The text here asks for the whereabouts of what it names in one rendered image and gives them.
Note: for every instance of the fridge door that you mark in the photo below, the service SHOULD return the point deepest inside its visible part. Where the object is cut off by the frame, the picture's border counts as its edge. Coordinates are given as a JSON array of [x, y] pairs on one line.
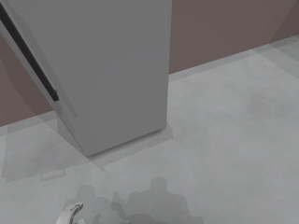
[[108, 61]]

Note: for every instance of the robot left hand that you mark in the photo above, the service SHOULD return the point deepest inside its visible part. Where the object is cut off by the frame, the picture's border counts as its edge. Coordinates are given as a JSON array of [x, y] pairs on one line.
[[66, 217]]

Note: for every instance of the handle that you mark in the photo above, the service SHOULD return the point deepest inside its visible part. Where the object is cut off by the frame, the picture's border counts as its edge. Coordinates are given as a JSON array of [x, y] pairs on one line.
[[6, 20]]

